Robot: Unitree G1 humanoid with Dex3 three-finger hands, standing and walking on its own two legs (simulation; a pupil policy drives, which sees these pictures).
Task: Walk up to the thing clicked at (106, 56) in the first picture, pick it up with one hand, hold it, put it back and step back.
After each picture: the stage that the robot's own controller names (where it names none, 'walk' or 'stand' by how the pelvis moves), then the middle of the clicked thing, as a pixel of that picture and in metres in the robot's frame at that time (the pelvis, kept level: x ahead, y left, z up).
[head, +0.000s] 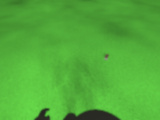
stand; (106, 56) +1.28 -0.36 -0.72
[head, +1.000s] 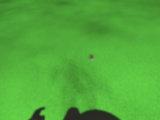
walk; (91, 57) +1.21 +0.03 -0.70
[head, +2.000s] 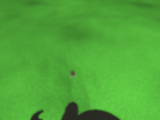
walk; (73, 74) +0.74 +0.29 -0.71
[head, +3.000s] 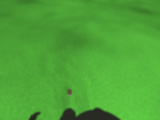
walk; (69, 92) +0.44 +0.21 -0.70
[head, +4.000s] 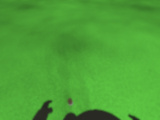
stand; (70, 101) +0.32 +0.22 -0.72
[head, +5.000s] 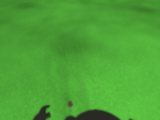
stand; (70, 104) +0.29 +0.20 -0.72
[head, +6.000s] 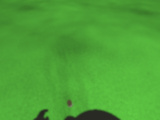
stand; (69, 103) +0.32 +0.21 -0.73
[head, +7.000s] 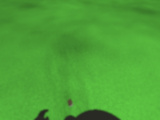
stand; (70, 102) +0.31 +0.21 -0.73
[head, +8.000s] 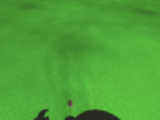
stand; (70, 103) +0.31 +0.20 -0.73
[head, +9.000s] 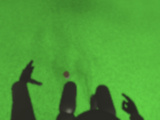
go down; (66, 74) +0.38 +0.20 -0.48
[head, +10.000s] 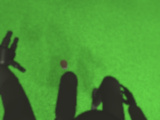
go down; (64, 64) +0.41 +0.22 -0.32
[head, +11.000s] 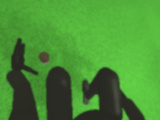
close in; (44, 58) +0.40 +0.25 -0.24
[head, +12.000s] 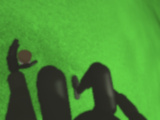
close; (24, 57) +0.40 +0.27 -0.22
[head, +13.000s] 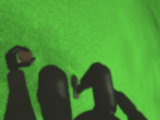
lift; (24, 56) +0.39 +0.27 -0.22
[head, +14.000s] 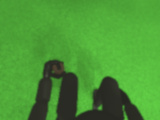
lift; (59, 70) +0.32 +0.22 -0.07
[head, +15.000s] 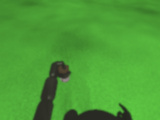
hold; (64, 73) +0.33 +0.17 +0.04
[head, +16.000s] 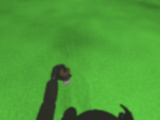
hold; (65, 76) +0.32 +0.17 -0.01
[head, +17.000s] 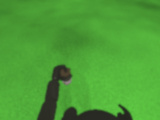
crouch; (66, 76) +0.32 +0.17 -0.02
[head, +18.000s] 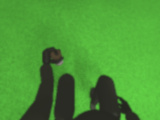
crouch; (57, 58) +0.42 +0.21 -0.10
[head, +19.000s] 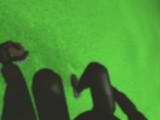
lower; (18, 54) +0.42 +0.28 -0.23
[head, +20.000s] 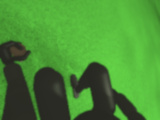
lower; (19, 53) +0.42 +0.28 -0.23
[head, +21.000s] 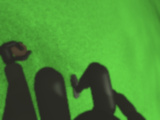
lower; (20, 53) +0.42 +0.28 -0.23
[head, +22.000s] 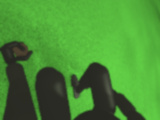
lower; (22, 53) +0.41 +0.28 -0.23
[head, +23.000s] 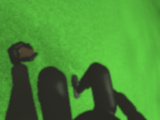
loosen; (26, 53) +0.41 +0.26 -0.23
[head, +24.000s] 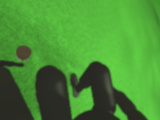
rise; (23, 53) +0.40 +0.26 -0.23
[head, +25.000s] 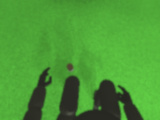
walk; (70, 67) +0.42 +0.19 -0.41
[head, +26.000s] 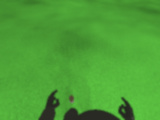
stand; (71, 99) +0.35 +0.17 -0.66
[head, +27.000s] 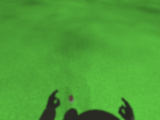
stand; (71, 98) +0.36 +0.18 -0.67
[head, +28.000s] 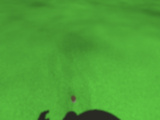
stand; (73, 99) +0.36 +0.17 -0.71
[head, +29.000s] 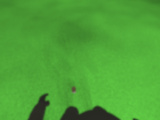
walk; (73, 89) +0.40 +0.14 -0.70
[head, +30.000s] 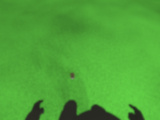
walk; (72, 75) +0.56 +0.19 -0.70
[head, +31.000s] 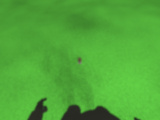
walk; (79, 60) +0.91 +0.19 -0.69
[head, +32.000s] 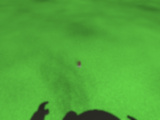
stand; (79, 64) +0.98 +0.18 -0.71
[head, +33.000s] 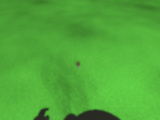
stand; (78, 64) +0.99 +0.19 -0.73
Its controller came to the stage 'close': yes
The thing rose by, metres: 0.71
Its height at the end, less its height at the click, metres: +0.00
